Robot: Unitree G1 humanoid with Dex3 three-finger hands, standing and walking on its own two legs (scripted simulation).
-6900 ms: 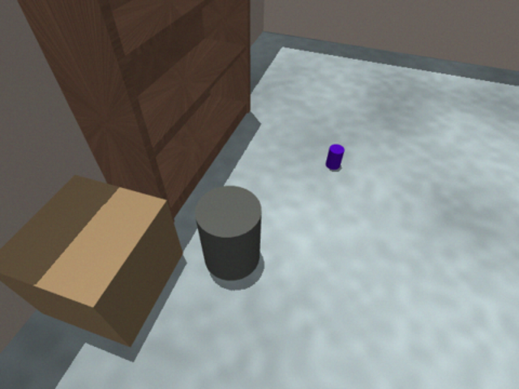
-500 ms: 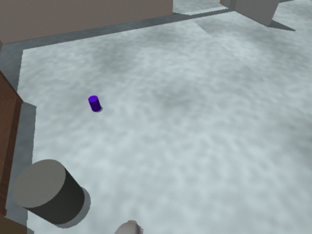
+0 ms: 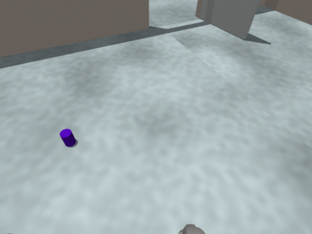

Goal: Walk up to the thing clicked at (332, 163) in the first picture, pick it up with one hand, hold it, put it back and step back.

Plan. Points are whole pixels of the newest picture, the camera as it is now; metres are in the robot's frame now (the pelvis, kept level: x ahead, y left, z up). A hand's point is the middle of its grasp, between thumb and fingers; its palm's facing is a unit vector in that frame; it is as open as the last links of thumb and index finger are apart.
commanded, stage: walk up
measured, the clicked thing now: (68, 137) +0.94 +0.63 -0.71
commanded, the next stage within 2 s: none
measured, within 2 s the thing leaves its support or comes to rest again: neither
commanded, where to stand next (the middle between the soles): +0.97 +0.04 m, yaw +2 degrees
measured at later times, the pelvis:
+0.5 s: pelvis +0.26 -0.03 -0.01, yaw +3 degrees
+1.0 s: pelvis +0.47 -0.01 +0.00, yaw +1 degrees
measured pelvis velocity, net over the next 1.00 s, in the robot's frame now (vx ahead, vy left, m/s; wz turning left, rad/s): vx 0.47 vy -0.01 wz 0.02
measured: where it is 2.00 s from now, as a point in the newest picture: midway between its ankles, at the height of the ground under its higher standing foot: (151, 152)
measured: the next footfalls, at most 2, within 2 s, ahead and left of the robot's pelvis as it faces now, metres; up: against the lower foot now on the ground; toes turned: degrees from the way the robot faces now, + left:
right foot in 0.10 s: +0.23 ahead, -0.15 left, +0.00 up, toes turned -4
left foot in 0.56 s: +0.46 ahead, +0.10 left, +0.00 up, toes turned +8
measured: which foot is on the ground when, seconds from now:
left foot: down 0.00-0.14, up 0.16-0.54, down 0.56-1.00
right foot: up 0.00-0.08, down 0.10-0.60, up 0.62-1.00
